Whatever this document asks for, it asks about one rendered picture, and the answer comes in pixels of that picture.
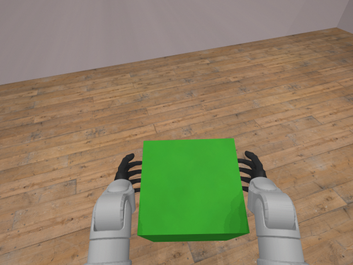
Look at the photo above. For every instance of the right robot hand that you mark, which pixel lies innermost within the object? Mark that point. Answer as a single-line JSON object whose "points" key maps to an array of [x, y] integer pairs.
{"points": [[255, 171]]}

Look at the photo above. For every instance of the left robot hand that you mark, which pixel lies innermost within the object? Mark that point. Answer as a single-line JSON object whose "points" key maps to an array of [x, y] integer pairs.
{"points": [[123, 168]]}

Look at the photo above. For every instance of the left robot forearm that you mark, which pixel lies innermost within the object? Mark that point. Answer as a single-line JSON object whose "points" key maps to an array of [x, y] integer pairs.
{"points": [[111, 225]]}

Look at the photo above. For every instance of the carton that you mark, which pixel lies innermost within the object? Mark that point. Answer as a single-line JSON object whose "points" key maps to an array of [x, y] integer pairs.
{"points": [[191, 190]]}

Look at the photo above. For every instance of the right robot forearm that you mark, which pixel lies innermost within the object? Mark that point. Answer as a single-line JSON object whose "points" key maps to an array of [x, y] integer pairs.
{"points": [[276, 224]]}

